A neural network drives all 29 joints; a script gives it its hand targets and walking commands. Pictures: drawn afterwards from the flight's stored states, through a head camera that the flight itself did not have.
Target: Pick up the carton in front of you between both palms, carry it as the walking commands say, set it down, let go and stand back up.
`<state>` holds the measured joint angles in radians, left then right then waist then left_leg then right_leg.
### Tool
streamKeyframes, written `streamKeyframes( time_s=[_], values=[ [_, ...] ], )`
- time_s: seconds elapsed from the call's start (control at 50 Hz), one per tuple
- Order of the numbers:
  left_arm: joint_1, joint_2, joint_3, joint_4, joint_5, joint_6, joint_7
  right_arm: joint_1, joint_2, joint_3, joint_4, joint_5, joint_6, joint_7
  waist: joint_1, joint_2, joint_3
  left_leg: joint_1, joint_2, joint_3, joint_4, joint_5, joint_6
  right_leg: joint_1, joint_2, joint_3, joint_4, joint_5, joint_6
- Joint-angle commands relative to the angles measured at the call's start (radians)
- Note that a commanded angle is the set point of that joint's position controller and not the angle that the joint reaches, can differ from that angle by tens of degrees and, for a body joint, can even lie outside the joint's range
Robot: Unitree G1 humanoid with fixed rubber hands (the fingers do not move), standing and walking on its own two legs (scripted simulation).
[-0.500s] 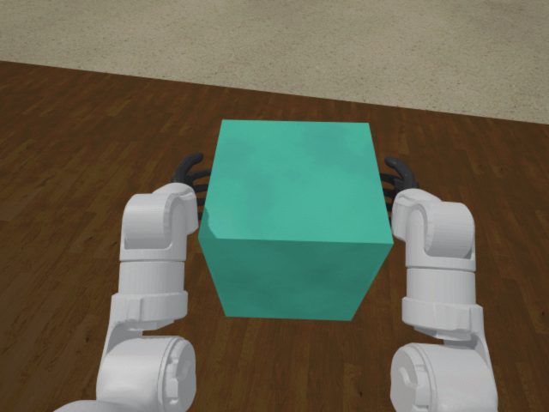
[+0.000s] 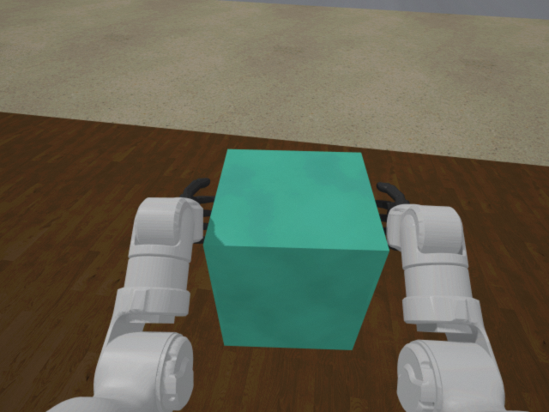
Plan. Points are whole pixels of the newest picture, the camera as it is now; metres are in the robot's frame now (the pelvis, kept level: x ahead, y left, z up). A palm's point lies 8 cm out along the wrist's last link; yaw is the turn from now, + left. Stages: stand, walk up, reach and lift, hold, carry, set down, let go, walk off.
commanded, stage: carry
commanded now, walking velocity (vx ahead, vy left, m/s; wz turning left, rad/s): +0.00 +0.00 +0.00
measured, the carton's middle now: (291, 251) +0.35 +0.00 +0.06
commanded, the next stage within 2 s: none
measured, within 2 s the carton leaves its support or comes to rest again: neither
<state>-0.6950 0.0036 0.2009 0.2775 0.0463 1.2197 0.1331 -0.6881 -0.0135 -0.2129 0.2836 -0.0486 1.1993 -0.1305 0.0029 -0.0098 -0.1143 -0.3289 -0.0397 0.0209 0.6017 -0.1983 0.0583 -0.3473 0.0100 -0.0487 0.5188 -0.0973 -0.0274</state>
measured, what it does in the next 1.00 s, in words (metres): stands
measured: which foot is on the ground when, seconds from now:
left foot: down 0.00-1.00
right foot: down 0.00-1.00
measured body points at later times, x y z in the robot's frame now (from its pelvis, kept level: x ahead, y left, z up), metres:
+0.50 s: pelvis +0.00 +0.00 +0.00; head -0.02 +0.01 +0.45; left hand +0.36 +0.15 +0.12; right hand +0.36 -0.15 +0.12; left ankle +0.00 +0.09 -0.73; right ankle +0.04 -0.10 -0.73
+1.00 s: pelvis -0.01 +0.00 +0.00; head -0.03 +0.01 +0.45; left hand +0.36 +0.15 +0.12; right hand +0.36 -0.15 +0.12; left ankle +0.00 +0.09 -0.73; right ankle +0.04 -0.10 -0.73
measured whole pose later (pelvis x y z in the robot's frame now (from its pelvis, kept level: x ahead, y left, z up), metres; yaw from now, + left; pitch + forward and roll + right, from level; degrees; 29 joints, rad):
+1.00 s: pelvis -0.01 +0.00 +0.00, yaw +0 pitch +2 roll +0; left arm -0.71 0.01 0.20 0.28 0.05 1.23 0.13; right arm -0.70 -0.02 -0.21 0.29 -0.05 1.21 -0.13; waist 0.00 -0.01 -0.10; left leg -0.35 -0.05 0.02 0.62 -0.19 0.07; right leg -0.36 0.00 -0.05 0.53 -0.09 -0.02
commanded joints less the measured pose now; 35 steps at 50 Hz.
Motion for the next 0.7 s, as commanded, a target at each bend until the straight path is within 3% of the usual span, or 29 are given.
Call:
streamKeyframes(
  time_s=[0.0,0.42,0.68],
  values=[
    [-0.745,-1.116,-0.528,-0.097,-0.396,-0.039,-0.234,-0.742,1.111,0.529,-0.090,0.398,-0.019,0.244,0.000,0.007,-0.304,0.046,0.157,-0.134,-0.113,0.090,0.039,0.143,-0.147,0.123,-0.066,0.058,-0.049],
    [-0.764,-1.124,-0.523,-0.123,-0.404,-0.032,-0.225,-0.765,1.125,0.528,-0.121,0.410,-0.011,0.234,0.000,0.005,-0.370,0.078,0.155,-0.129,-0.060,0.243,0.040,0.170,-0.152,0.116,-0.016,0.225,-0.046],
    [-0.760,-1.122,-0.533,-0.132,-0.402,-0.027,-0.226,-0.763,1.125,0.538,-0.128,0.413,-0.007,0.239,-0.001,0.005,-0.368,0.076,0.156,-0.133,-0.067,0.212,0.043,0.167,-0.153,0.119,-0.024,0.193,-0.049]
  ],
)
